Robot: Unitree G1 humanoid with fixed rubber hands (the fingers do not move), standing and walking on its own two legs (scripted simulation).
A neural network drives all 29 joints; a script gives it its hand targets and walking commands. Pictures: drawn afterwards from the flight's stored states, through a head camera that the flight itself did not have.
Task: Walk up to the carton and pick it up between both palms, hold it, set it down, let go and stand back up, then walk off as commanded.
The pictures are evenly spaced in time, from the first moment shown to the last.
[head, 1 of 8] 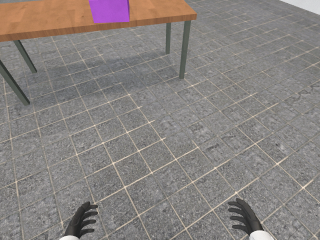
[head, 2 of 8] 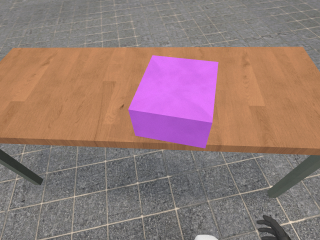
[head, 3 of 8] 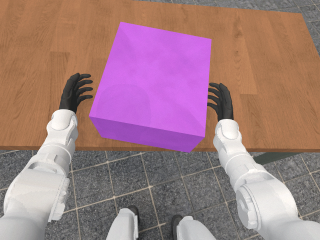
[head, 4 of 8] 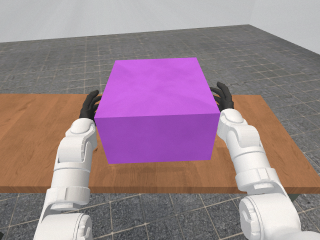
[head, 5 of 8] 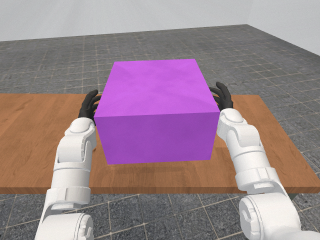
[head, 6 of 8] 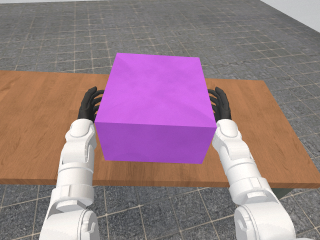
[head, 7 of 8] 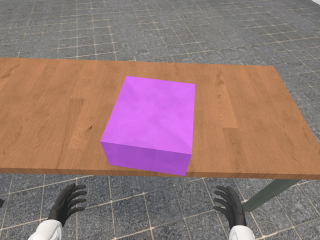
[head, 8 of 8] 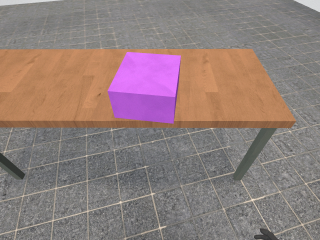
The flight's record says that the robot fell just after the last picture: no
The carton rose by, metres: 0.24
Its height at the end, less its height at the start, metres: +0.00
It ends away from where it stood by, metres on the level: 0.02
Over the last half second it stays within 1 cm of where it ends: yes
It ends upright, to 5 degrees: yes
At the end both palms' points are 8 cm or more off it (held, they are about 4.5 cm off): yes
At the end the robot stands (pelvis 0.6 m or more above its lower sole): yes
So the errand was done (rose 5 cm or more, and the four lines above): yes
